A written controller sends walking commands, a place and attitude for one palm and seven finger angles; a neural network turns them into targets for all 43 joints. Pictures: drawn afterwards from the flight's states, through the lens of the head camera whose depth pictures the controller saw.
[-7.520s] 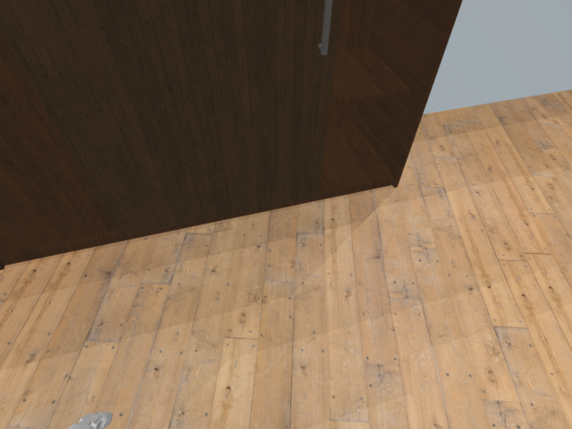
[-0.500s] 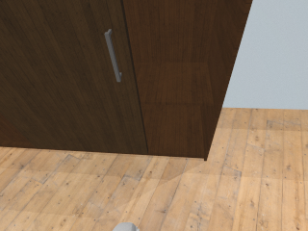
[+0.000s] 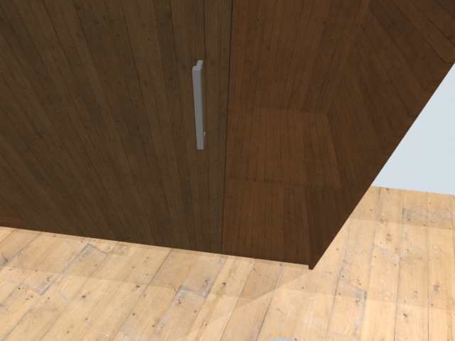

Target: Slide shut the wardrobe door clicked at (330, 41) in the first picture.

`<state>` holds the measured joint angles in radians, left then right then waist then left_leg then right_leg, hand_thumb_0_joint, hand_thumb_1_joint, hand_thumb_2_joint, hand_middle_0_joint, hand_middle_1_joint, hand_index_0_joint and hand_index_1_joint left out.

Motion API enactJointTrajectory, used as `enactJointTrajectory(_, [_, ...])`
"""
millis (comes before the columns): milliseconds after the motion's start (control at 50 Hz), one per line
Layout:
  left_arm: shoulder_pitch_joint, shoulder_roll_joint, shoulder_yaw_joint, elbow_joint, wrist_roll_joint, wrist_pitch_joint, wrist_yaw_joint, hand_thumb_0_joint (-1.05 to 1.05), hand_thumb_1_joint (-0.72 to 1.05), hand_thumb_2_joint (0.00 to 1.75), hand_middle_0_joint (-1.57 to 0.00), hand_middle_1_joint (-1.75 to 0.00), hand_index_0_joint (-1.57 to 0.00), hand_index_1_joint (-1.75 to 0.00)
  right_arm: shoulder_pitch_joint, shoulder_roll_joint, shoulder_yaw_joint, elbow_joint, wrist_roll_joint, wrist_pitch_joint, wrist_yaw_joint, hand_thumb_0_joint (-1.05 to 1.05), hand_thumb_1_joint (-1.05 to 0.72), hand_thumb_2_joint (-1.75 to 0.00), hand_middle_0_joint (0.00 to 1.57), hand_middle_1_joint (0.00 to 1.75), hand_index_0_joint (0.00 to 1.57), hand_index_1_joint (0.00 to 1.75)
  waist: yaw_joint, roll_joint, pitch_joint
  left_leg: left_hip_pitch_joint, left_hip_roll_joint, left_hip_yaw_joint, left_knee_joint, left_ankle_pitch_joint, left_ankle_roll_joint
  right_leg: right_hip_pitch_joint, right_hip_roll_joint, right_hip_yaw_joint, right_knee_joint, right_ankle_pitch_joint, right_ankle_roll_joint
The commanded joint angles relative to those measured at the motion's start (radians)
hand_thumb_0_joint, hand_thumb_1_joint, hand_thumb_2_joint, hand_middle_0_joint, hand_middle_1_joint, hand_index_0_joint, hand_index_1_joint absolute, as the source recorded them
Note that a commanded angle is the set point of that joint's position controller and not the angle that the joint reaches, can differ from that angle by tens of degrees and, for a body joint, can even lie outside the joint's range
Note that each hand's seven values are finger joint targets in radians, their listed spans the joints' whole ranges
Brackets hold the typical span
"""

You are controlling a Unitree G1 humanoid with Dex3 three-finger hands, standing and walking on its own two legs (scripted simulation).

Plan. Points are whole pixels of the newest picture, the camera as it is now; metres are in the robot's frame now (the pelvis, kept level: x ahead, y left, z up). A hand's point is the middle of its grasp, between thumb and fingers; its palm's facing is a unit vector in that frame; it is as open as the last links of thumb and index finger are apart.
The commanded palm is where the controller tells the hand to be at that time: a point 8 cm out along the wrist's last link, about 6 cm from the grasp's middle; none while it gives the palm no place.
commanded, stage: take the last steps up to it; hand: left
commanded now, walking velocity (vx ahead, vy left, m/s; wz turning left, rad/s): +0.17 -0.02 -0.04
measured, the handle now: (200, 108) +0.58 +0.12 +0.09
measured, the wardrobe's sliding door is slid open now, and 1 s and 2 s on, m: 0.41 0.41 0.41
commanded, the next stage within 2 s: come to a stop and stand still in 0.06 s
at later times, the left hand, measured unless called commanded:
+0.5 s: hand (150, 323) +0.18 +0.17 -0.16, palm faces +0.04 -0.96 -0.27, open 7.2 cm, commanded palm none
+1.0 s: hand out of the picture +0.04 +0.21 -0.17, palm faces +0.02 -0.98 -0.20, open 7.4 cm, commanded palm none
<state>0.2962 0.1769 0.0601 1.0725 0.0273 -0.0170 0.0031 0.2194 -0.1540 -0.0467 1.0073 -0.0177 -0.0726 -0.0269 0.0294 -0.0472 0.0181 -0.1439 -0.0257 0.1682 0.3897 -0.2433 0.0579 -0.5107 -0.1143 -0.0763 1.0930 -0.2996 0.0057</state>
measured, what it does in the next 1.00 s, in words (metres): steps on the spot: right foot, then left foot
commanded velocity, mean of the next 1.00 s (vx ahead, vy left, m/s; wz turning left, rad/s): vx -0.05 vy -0.04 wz -0.01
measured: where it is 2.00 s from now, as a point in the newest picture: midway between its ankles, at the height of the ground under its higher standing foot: outside the picture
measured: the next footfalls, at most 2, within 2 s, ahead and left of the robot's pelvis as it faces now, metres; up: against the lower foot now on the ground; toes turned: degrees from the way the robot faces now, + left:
right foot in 0.24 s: +0.20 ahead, -0.12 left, +0.00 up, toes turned -7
left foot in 0.66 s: +0.10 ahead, +0.12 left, +0.00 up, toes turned +1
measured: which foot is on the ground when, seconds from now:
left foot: down 0.00-0.24, up 0.26-0.64, down 0.66-1.00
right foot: up 0.00-0.22, down 0.24-0.68, up 0.70-1.00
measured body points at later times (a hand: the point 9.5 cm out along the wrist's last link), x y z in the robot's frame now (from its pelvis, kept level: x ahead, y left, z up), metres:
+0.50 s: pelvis +0.09 -0.01 +0.00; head +0.14 -0.04 +0.44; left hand +0.18 +0.22 -0.14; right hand +0.11 -0.24 -0.17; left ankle +0.06 +0.13 -0.67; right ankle +0.16 -0.11 -0.74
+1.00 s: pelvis +0.07 +0.03 +0.00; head +0.08 +0.04 +0.45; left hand +0.04 +0.27 -0.16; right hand +0.08 -0.20 -0.15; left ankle +0.08 +0.15 -0.74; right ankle +0.02 -0.09 -0.71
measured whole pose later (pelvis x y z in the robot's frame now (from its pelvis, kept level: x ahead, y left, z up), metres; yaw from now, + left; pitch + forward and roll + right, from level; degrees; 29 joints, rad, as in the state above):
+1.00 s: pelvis +0.07 +0.03 +0.00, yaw -1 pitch +1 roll +0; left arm 0.33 0.20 0.04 1.12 0.02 0.05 0.01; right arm 0.27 -0.14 -0.03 1.07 -0.03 0.00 -0.05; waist -0.01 -0.04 0.01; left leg -0.21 0.01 0.04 0.37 -0.18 0.00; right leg -0.27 -0.01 -0.01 0.71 -0.42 0.03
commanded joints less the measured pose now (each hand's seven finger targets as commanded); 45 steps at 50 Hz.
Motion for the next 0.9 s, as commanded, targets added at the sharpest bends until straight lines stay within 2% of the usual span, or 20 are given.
enactJointTrajectory(0, [0.035,0.018,0.002,-0.064,0.000,0.006,-0.009,0.00,0.90,0.90,-0.20,-0.30,-0.20,-0.30,0.105,-0.108,-0.007,0.007,0.000,-0.010,0.002,0.00,-0.90,-0.90,0.20,0.30,0.20,0.30,-0.001,0.116,0.071,0.004,0.295,-0.185,-0.219,0.326,0.139,-0.054,-0.024,0.037,-0.134,0.067,0.010])
enactJointTrajectory(140, [-0.112,0.027,-0.005,-0.127,-0.003,-0.004,-0.008,0.00,0.90,0.90,-0.20,-0.30,-0.20,-0.30,0.158,-0.133,-0.010,0.053,-0.012,0.009,-0.001,0.00,-0.90,-0.90,0.20,0.30,0.20,0.30,-0.039,0.133,0.081,0.073,0.299,-0.148,-0.080,0.491,0.108,0.075,0.041,-0.016,-0.431,0.046,-0.026])
enactJointTrajectory(160, [-0.077,0.037,-0.004,-0.117,-0.005,-0.009,-0.005,0.00,0.90,0.90,-0.20,-0.30,-0.20,-0.30,0.156,-0.124,-0.004,0.060,-0.010,0.014,-0.003,0.00,-0.90,-0.90,0.20,0.30,0.20,0.30,-0.021,0.081,0.072,0.026,0.283,-0.142,-0.015,0.523,0.089,0.174,0.058,-0.018,-0.492,0.092,-0.031])
enactJointTrajectory(180, [0.009,0.046,-0.003,-0.087,-0.004,-0.016,0.001,0.00,0.90,0.90,-0.20,-0.30,-0.20,-0.30,0.143,-0.119,0.003,0.065,-0.004,0.016,-0.005,0.00,-0.90,-0.90,0.20,0.30,0.20,0.30,0.025,0.056,0.033,-0.011,0.242,-0.110,0.085,0.514,0.047,0.315,0.064,-0.021,-0.590,0.229,-0.024])
enactJointTrajectory(200, [0.093,0.104,0.004,-0.057,-0.003,-0.028,0.013,0.00,0.90,0.90,-0.20,-0.30,-0.20,-0.30,0.154,-0.091,0.010,0.068,0.005,0.014,-0.004,0.00,-0.90,-0.90,0.20,0.30,0.20,0.30,0.048,-0.027,-0.043,-0.105,0.170,-0.084,0.212,0.379,-0.010,0.495,-0.025,0.095,-0.608,0.590,-0.041])
enactJointTrajectory(220, [0.127,0.170,0.008,-0.040,-0.009,-0.038,0.024,0.00,0.90,0.90,-0.20,-0.30,-0.20,-0.30,0.214,-0.068,0.011,0.070,0.017,0.018,-0.003,0.00,-0.90,-0.90,0.20,0.30,0.20,0.30,0.018,-0.118,-0.127,-0.196,0.066,-0.059,0.355,-0.026,-0.062,0.611,-0.224,0.292,-0.606,1.031,-0.144])
enactJointTrajectory(240, [0.137,0.208,0.011,-0.040,-0.020,-0.036,0.028,0.00,0.90,0.90,-0.20,-0.30,-0.20,-0.30,0.233,-0.072,0.004,0.071,0.025,0.039,-0.011,0.00,-0.90,-0.90,0.20,0.30,0.20,0.30,0.019,-0.148,-0.210,-0.152,0.040,-0.105,0.515,-0.380,-0.077,0.593,-0.326,0.336,-0.636,1.257,-0.252])
enactJointTrajectory(260, [0.082,0.193,0.006,-0.051,-0.019,-0.028,0.039,0.00,0.90,0.90,-0.20,-0.30,-0.20,-0.30,0.194,-0.074,0.000,0.062,0.028,0.058,-0.017,0.00,-0.90,-0.90,0.20,0.30,0.20,0.30,0.012,-0.154,-0.183,-0.165,0.052,-0.161,0.581,-0.405,-0.077,0.517,-0.323,0.319,-0.644,1.266,-0.274])
enactJointTrajectory(320, [-0.031,0.176,0.008,-0.084,-0.009,-0.003,0.053,0.00,0.90,0.90,-0.20,-0.30,-0.20,-0.30,0.133,-0.057,-0.005,0.062,0.020,0.093,-0.013,0.00,-0.90,-0.90,0.20,0.30,0.20,0.30,-0.005,0.000,-0.102,-0.234,0.058,-0.200,0.670,-0.336,-0.086,0.415,-0.279,0.236,-0.670,1.023,-0.245])
enactJointTrajectory(400, [-0.090,0.171,0.023,-0.110,-0.004,0.011,0.053,0.00,0.90,0.90,-0.20,-0.30,-0.20,-0.30,0.139,-0.060,-0.021,0.044,0.010,0.127,0.003,0.00,-0.90,-0.90,0.20,0.30,0.20,0.30,-0.025,-0.067,-0.091,-0.249,0.044,-0.185,0.702,-0.235,-0.115,0.322,-0.227,0.153,-0.711,0.832,-0.201])
enactJointTrajectory(500, [-0.122,0.189,0.029,-0.136,0.009,0.027,0.047,0.00,0.90,0.90,-0.20,-0.30,-0.20,-0.30,0.108,-0.061,-0.024,0.002,0.008,0.125,0.014,0.00,-0.90,-0.90,0.20,0.30,0.20,0.30,-0.025,-0.144,-0.093,-0.206,0.044,-0.152,0.553,-0.200,-0.114,0.268,-0.190,0.152,-0.751,0.494,-0.187])
enactJointTrajectory(560, [-0.117,0.187,0.028,-0.135,0.012,0.035,0.041,0.00,0.90,0.90,-0.20,-0.30,-0.20,-0.30,0.116,-0.055,-0.016,-0.009,0.011,0.105,0.015,0.00,-0.90,-0.90,0.20,0.30,0.20,0.30,-0.030,-0.154,-0.089,-0.118,0.038,-0.118,0.356,-0.153,-0.096,0.223,-0.144,0.155,-0.767,0.203,-0.162])
enactJointTrajectory(600, [-0.132,0.166,0.023,-0.133,0.002,0.044,0.039,0.00,0.90,0.90,-0.20,-0.30,-0.20,-0.30,0.198,-0.053,-0.008,0.017,0.010,0.085,0.013,0.00,-0.90,-0.90,0.20,0.30,0.20,0.30,-0.077,-0.123,-0.074,0.043,0.042,-0.113,0.076,0.007,-0.083,0.116,-0.092,0.145,-0.709,-0.034,-0.096])
enactJointTrajectory(620, [-0.101,0.115,0.005,-0.132,-0.009,0.049,0.034,0.00,0.90,0.90,-0.20,-0.30,-0.20,-0.30,0.198,-0.096,-0.009,0.020,0.006,0.074,0.012,0.00,-0.90,-0.90,0.20,0.30,0.20,0.30,-0.069,0.055,-0.034,0.049,0.107,-0.211,-0.056,-0.061,-0.074,0.047,-0.018,0.110,-0.592,-0.144,-0.053])
enactJointTrajectory(640, [-0.058,0.048,-0.009,-0.132,-0.018,0.054,0.029,0.00,0.90,0.90,-0.20,-0.30,-0.20,-0.30,0.152,-0.167,-0.017,-0.010,-0.009,0.065,0.010,0.00,-0.90,-0.90,0.20,0.30,0.20,0.30,-0.055,0.335,0.023,-0.105,0.317,-0.490,-0.228,-0.222,-0.025,0.019,0.086,0.040,-0.432,-0.200,0.002])
enactJointTrajectory(660, [-0.055,0.078,-0.004,-0.123,-0.011,0.055,0.025,0.00,0.90,0.90,-0.20,-0.30,-0.20,-0.30,0.056,-0.193,-0.012,-0.050,-0.011,0.073,0.005,0.00,-0.90,-0.90,0.20,0.30,0.20,0.30,-0.036,0.300,0.089,-0.297,0.386,-0.588,-0.304,-0.375,0.034,0.092,0.097,0.084,-0.327,-0.165,0.003])
enactJointTrajectory(680, [-0.057,0.089,0.011,-0.103,0.000,0.069,0.021,0.00,0.90,0.90,-0.20,-0.30,-0.20,-0.30,-0.001,-0.202,-0.016,-0.052,-0.017,0.072,-0.006,0.00,-0.90,-0.90,0.20,0.30,0.20,0.30,-0.025,0.328,0.108,-0.341,0.360,-0.561,-0.337,-0.437,0.014,0.101,0.103,0.127,-0.222,-0.123,0.005])
enactJointTrajectory(720, [0.005,0.115,0.024,-0.061,0.000,0.069,0.006,0.00,0.90,0.90,-0.20,-0.30,-0.20,-0.30,-0.052,-0.171,-0.002,-0.053,-0.011,0.070,-0.016,0.00,-0.90,-0.90,0.20,0.30,0.20,0.30,0.012,0.254,0.133,-0.298,0.292,-0.434,-0.297,-0.331,0.012,0.060,0.116,0.144,-0.090,-0.036,0.015])
enactJointTrajectory(760, [0.043,0.112,0.021,-0.034,-0.002,0.059,0.000,0.00,0.90,0.90,-0.20,-0.30,-0.20,-0.30,-0.025,-0.152,-0.004,-0.042,-0.003,0.060,-0.021,0.00,-0.90,-0.90,0.20,0.30,0.20,0.30,0.006,0.178,0.091,-0.174,0.260,-0.345,-0.251,-0.158,0.025,0.021,0.113,0.131,-0.060,0.012,0.028])
enactJointTrajectory(880, [-0.008,0.073,-0.006,-0.046,-0.007,0.049,0.001,0.00,0.90,0.90,-0.20,-0.30,-0.20,-0.30,0.119,-0.160,-0.014,0.026,-0.006,0.054,-0.034,0.00,-0.90,-0.90,0.20,0.30,0.20,0.30,-0.063,0.204,0.002,0.086,0.305,-0.350,-0.145,0.271,0.092,0.039,0.086,0.088,-0.281,-0.122,0.035])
